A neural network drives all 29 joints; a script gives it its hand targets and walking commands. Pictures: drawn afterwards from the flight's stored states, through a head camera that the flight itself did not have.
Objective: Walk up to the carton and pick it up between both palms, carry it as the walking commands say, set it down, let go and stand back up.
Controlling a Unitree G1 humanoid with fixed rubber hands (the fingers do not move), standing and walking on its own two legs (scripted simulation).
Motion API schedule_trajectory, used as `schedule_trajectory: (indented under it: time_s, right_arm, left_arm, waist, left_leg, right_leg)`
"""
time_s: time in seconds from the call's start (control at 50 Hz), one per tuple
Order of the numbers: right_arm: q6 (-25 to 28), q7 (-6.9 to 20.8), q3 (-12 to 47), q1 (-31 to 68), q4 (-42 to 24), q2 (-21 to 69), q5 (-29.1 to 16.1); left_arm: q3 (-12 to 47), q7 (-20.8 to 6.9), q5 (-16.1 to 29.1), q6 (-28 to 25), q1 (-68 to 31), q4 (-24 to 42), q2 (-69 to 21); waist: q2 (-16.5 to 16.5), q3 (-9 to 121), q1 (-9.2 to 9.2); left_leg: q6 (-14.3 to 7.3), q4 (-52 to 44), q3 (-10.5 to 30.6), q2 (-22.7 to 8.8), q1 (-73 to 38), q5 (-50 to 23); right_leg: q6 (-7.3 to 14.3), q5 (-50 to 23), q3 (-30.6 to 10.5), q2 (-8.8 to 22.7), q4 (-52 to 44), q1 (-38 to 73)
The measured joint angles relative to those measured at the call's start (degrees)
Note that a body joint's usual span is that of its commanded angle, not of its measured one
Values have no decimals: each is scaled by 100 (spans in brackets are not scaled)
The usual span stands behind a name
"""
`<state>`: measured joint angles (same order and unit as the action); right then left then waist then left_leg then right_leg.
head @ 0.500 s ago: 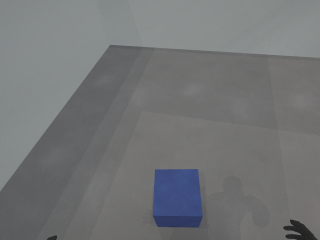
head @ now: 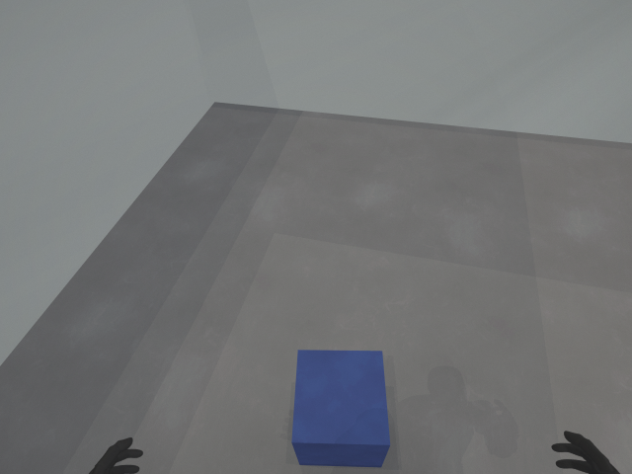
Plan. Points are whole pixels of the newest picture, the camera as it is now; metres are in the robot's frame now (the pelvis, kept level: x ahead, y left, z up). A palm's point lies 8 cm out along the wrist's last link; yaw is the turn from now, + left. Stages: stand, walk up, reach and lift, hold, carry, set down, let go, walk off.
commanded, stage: walk up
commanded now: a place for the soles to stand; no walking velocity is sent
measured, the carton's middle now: (340, 409) +0.41 -0.01 -0.65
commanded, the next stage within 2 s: stand in 0.18 s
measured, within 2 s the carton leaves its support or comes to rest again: neither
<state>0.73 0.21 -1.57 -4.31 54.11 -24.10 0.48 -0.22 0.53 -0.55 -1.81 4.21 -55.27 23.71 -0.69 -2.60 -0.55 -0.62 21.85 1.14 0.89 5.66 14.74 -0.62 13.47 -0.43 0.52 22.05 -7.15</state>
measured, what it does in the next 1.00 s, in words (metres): stands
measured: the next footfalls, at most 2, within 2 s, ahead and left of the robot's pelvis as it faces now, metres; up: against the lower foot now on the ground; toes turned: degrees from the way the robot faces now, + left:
none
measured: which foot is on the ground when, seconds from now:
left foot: down 0.00-1.00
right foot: down 0.00-1.00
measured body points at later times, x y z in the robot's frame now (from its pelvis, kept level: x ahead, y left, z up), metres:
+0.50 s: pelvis -0.02 +0.00 +0.00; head -0.01 -0.01 +0.45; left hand +0.09 +0.32 -0.11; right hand +0.08 -0.33 -0.11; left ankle -0.03 +0.11 -0.74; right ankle -0.02 -0.13 -0.74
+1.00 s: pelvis -0.01 -0.01 -0.01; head +0.09 -0.01 +0.43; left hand +0.17 +0.29 -0.11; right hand +0.14 -0.30 -0.12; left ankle -0.03 +0.11 -0.74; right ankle -0.02 -0.13 -0.74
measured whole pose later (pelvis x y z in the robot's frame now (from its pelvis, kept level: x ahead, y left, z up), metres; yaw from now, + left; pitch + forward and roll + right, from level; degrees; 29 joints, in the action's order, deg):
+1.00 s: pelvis -0.01 -0.01 -0.01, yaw -1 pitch +2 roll +0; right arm -11.7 3.2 -6.9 -6.0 33.7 -18.2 4.6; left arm -10.1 -3.5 -6.4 11.4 1.4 -35.4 17.6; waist -0.4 -11.0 0.7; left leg 0.4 29.3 0.3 -0.2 14.5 17.2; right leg 0.0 15.7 -1.5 -0.6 30.0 -16.6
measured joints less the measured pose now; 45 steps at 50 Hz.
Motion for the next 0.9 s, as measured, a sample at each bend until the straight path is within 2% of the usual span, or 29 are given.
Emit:
schedule_trajectory:
  time_s: [0.22,0.56,0.76,0.8,0.84,0.9]
  right_arm:
    - [-28,-15,9,-60,282,37,12]
    - [10,24,38,-185,530,41,48]
    - [23,-4,85,-145,598,58,51]
    - [-215,110,-190,-263,-176,135,173]
    - [-460,213,-314,-155,-946,243,250]
    - [-864,294,-403,34,-1650,400,321]
  left_arm:
    - [9,-16,-17,40,43,-316,4]
    - [-30,-46,-64,32,99,-600,-24]
    - [-14,-42,-28,22,48,-607,-40]
    - [-290,-142,-6,290,131,191,-114]
    - [-479,-224,-54,587,74,1026,-231]
    - [-599,-362,-227,974,-236,1684,-403]
  waist:
    - [-111,58,27]
    - [35,60,-19]
    - [-37,181,22]
    - [-31,130,99]
    - [-20,-214,95]
    - [-31,-676,81]
  left_leg:
    - [22,-238,-8,-16,-106,-201]
    - [37,-307,14,-39,-10,-303]
    - [25,-351,-14,-28,-96,-230]
    - [38,-22,-79,-28,188,-97]
    - [49,346,-132,-42,358,80]
    - [53,687,-135,-95,563,217]
  right_leg:
    - [12,-184,-3,-6,-205,89]
    - [17,-328,-8,-27,-353,32]
    - [1,-236,-51,-16,-336,77]
    - [1,-86,-113,-24,61,-262]
    - [10,46,-161,-44,425,-452]
    - [25,153,-148,-95,691,-622]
